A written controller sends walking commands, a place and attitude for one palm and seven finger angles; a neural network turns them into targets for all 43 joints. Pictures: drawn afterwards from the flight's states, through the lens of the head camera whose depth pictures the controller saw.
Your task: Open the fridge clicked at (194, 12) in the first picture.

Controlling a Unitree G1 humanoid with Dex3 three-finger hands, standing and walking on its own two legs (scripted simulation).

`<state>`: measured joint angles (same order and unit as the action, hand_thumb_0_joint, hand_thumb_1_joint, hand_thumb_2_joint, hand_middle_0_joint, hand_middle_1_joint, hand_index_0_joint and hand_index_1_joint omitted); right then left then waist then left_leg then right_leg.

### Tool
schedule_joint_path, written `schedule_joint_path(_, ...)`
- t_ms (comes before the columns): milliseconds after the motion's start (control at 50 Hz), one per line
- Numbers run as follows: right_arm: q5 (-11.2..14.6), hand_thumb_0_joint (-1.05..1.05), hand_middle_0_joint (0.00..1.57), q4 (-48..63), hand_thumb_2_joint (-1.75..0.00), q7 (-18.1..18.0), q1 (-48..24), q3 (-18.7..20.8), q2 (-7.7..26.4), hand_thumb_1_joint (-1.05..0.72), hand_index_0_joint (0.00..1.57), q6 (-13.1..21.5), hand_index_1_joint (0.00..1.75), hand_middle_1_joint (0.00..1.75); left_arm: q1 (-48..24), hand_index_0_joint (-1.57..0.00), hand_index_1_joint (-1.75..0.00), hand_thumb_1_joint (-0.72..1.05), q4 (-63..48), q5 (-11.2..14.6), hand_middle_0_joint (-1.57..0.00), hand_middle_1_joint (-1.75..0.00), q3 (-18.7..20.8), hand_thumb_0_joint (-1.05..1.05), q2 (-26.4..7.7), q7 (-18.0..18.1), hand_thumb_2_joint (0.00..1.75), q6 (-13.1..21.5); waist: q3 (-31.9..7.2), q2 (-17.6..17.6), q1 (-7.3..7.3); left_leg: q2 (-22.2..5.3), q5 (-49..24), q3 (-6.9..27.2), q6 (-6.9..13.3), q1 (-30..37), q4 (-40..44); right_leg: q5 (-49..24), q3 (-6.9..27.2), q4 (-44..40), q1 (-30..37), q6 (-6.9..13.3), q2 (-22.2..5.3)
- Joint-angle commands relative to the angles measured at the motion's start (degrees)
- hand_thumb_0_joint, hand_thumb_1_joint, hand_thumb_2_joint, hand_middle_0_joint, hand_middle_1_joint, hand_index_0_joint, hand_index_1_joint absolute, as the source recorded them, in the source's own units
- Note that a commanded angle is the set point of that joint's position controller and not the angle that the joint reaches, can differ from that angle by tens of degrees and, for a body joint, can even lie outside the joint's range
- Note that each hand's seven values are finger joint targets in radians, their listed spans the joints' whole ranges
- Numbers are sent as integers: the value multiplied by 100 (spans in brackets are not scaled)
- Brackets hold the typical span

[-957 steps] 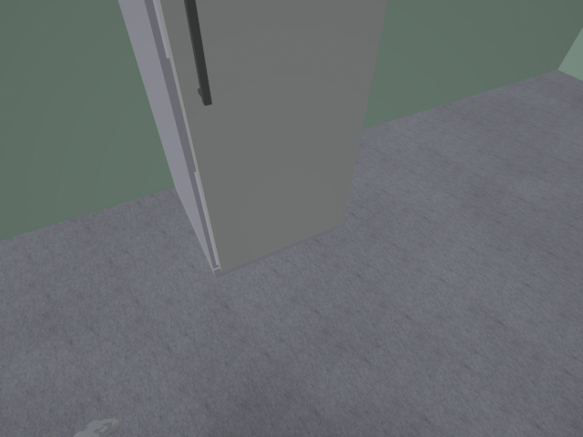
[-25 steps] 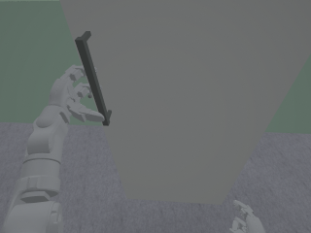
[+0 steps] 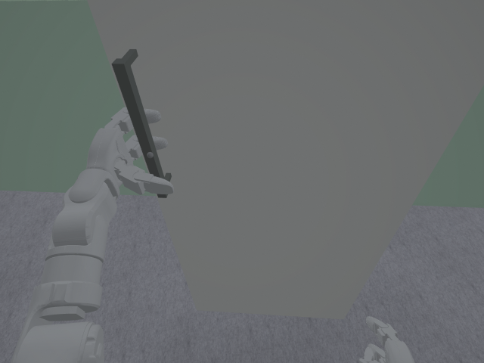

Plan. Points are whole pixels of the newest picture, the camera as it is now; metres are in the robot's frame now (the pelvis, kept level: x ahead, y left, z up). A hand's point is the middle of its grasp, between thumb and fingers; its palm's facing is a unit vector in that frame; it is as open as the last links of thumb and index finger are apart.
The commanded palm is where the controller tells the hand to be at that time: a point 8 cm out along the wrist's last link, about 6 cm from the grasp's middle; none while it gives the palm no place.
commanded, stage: slide the fingers in behind the handle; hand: left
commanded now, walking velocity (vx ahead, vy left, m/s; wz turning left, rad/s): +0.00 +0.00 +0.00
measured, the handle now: (149, 134) +0.43 +0.19 +0.18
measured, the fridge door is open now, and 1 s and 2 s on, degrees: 0 0 0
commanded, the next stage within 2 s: grip the handle and tug to test in 0.54 s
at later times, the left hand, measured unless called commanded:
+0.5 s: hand (152, 153) +0.38 +0.16 +0.19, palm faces +0.01 -1.00 -0.01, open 14.0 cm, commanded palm +0.35 +0.21 +0.19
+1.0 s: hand (152, 154) +0.38 +0.17 +0.18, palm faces +0.01 -1.00 -0.01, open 10.9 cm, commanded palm +0.35 +0.21 +0.19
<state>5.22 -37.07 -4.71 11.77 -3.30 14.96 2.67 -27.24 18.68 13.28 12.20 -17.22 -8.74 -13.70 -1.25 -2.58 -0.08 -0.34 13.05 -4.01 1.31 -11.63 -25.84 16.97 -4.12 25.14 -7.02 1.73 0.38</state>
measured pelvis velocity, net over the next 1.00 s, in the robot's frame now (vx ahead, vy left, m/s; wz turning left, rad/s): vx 0.00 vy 0.00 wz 0.00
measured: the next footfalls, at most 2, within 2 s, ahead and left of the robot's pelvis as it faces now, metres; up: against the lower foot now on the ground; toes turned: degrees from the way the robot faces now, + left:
none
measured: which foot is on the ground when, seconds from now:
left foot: down 0.00-1.00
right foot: down 0.00-1.00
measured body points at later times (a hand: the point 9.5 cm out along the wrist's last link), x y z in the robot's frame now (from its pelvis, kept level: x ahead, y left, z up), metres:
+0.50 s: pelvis +0.00 -0.01 +0.00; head -0.02 -0.02 +0.45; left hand +0.37 +0.22 +0.19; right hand +0.16 -0.25 -0.10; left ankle +0.01 +0.11 -0.74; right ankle -0.04 -0.09 -0.74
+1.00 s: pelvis +0.00 +0.00 +0.00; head -0.02 -0.02 +0.45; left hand +0.37 +0.22 +0.19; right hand +0.15 -0.24 -0.10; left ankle +0.01 +0.11 -0.74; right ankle -0.04 -0.09 -0.74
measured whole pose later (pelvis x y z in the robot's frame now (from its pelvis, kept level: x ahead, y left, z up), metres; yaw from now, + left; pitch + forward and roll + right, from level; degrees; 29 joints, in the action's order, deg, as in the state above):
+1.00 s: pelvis +0.00 +0.00 +0.00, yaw +0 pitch -2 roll +0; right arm 5.1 -37.1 -4.5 12.0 -3.5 14.6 1.2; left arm -28.0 19.9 13.0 12.1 -17.3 -8.1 -13.7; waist -1.4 -2.4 0.1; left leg -0.7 12.6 -3.9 1.0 -11.3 -25.5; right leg 16.4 -4.0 24.6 -6.7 2.1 0.9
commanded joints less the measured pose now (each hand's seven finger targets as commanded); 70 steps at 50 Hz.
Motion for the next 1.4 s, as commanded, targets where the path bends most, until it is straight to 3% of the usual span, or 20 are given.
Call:
schedule_joint_path(0,-19,0,20,861,-90,-73,-624,258,658,-90,20,285,30,30,-2636,-30,-120,-50,-1260,93,-30,-120,424,0,-1157,56,30,465,-1469,451,45,-24,-1408,425,174,1124,93,-2017,260,-335,-325,-83,-23)
schedule_joint_path(140,-24,0,20,840,-90,-51,-611,244,656,-90,20,201,30,30,-2561,-30,-120,-50,-1104,-45,-30,-120,474,0,-1306,134,30,480,-1437,59,-14,-21,-1456,369,160,1108,99,-2070,307,-349,-254,-63,-52)
schedule_joint_path(200,-24,0,20,889,-90,-46,-611,242,629,-90,20,219,30,30,-2609,-30,-120,-50,-1135,11,-30,-120,308,0,-1045,79,30,472,-1496,120,24,-13,-1492,393,156,1145,99,-2123,271,-319,-245,-55,-31)
schedule_joint_path(260,-21,0,20,901,-90,-54,-597,263,671,-90,20,201,30,30,-2479,-30,-120,-50,-1062,67,-30,-120,495,0,-1227,39,30,457,-1507,407,-17,-10,-1460,376,190,1055,104,-2208,298,-345,-169,-88,-37)
schedule_joint_path(320,-16,0,20,934,-90,-33,-645,257,639,-90,20,233,30,30,-2538,-30,-120,-50,-1367,79,-30,-120,331,0,-1045,-2,30,509,-1636,197,-6,7,-1614,347,181,1164,72,-2400,298,-288,-128,-83,-49)
schedule_joint_path(420,-23,0,20,930,-90,-12,-647,262,643,-90,20,212,30,30,-2348,-30,-120,-50,-1479,53,-30,-120,518,0,-1245,40,30,501,-1577,180,-45,12,-1625,341,176,1117,76,-2424,301,-293,-101,-81,-42)
schedule_joint_path(480,-5,0,20,950,-90,-10,-713,257,625,-90,20,195,30,30,-2291,-30,-120,-50,-1515,54,-30,-120,299,0,-1002,39,30,415,-1372,147,-17,-2,-1498,341,181,1111,95,-2241,292,-340,-254,-88,-31)
schedule_joint_path(540,-12,0,20,875,-90,-46,-679,261,680,-90,20,153,30,30,-2330,-30,-120,-50,-1303,59,-30,-120,460,0,-1241,53,30,338,-1264,406,0,-12,-1309,339,197,1029,109,-2058,312,-409,-295,-110,-29)
schedule_joint_path(620,-8,0,20,907,-90,-68,-723,246,635,-90,20,166,30,30,-2553,-30,-120,-50,-1314,70,-30,-120,417,0,-1168,61,30,346,-1343,247,23,19,-1209,349,197,1049,117,-1925,342,-424,-331,-107,-29)
schedule_joint_path(720,-8,0,20,898,-90,-52,-709,220,606,-90,20,185,30,30,-2717,-32,-123,-27,-1334,50,-32,-123,207,0,-987,45,40,461,-1430,136,69,12,-1284,375,177,1138,115,-1955,305,-390,-303,-81,-20)
schedule_joint_path(840,-21,0,20,907,-90,-34,-673,243,665,-90,20,151,30,30,-2337,-35,-127,1,-1125,48,-35,-127,473,0,-1259,31,52,419,-1492,246,-65,5,-1352,360,178,1052,124,-2058,321,-382,-175,-80,-39)
schedule_joint_path(880,-11,0,20,933,-90,-24,-692,232,618,-90,20,163,30,30,-2525,-36,-129,11,-1196,45,-36,-129,294,0,-1035,33,56,407,-1386,147,-2,4,-1312,372,178,1062,133,-1984,304,-396,-286,-77,-24)
schedule_joint_path(960,-19,0,20,938,-90,-43,-681,246,651,-90,20,156,30,30,-2642,-38,-131,29,-1311,40,-38,-131,436,0,-1244,70,64,464,-1443,272,-8,-10,-1259,392,192,1056,171,-1866,319,-427,-243,-81,-14)
schedule_joint_path(1000,-21,0,20,907,-90,-44,-668,240,625,-90,20,192,30,30,-2869,-40,-133,39,-1383,52,-40,-133,249,0,-1034,64,68,506,-1444,223,68,-7,-1284,392,187,1159,146,-1890,303,-421,-317,-76,-2)
schedule_joint_path(1040,-25,0,20,904,-90,-27,-648,252,643,-90,20,195,30,30,-2615,-41,-134,48,-1428,21,-41,-134,333,0,-1138,87,72,549,-1532,202,-9,-42,-1409,408,173,1218,153,-1926,291,-400,-253,-57,6)
schedule_joint_path(1080,-32,0,20,908,-90,-13,-660,246,602,-90,20,211,30,30,-2591,-42,-135,57,-1439,37,-42,-135,188,0,-898,90,76,533,-1517,76,12,-24,-1458,398,164,1259,147,-1998,276,-389,-288,-56,11)
schedule_joint_path(1140,-30,0,20,877,-90,-8,-637,267,666,-90,20,165,30,30,-2312,-43,-137,71,-1273,16,-43,-137,392,0,-1137,111,82,443,-1471,287,-48,-40,-1462,374,166,1159,159,-2024,275,-396,-224,-64,9)
schedule_joint_path(1220,-20,0,20,898,-90,-11,-680,250,630,-90,20,175,30,30,-2619,-45,-140,90,-1405,3,-45,-140,172,0,-920,121,90,401,-1344,123,23,-33,-1327,395,163,1163,181,-1853,277,-433,-360,-57,20)
schedule_joint_path(1280,-40,0,20,931,-90,5,-684,264,609,-90,20,180,30,30,-2486,-45,-140,90,-1611,-4,-45,-140,241,0,-939,143,90,411,-1602,160,-34,-29,-1628,405,164,1316,142,-2124,270,-379,-211,-44,19)
schedule_joint_path(1380,-44,0,20,922,-90,12,-707,253,611,-90,20,151,30,30,-2400,-45,-140,90,-1601,11,-45,-140,215,0,-902,147,90,381,-1506,267,-28,-29,-1568,381,166,1256,156,-2141,267,-404,-218,-59,26)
